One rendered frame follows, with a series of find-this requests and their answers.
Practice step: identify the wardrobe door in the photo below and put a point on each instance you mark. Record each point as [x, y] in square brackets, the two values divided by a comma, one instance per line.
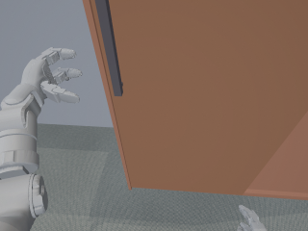
[287, 169]
[211, 88]

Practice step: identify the left robot hand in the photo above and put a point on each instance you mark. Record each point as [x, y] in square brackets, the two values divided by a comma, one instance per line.
[37, 73]

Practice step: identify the robot left forearm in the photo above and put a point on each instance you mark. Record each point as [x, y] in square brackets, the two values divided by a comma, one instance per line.
[19, 131]

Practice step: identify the handle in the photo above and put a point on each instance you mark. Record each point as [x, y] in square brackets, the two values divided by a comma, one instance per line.
[107, 31]

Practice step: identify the robot left upper arm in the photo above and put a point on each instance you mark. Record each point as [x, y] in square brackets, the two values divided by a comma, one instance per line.
[22, 199]

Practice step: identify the right robot hand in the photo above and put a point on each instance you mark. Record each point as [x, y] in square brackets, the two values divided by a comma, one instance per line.
[252, 219]

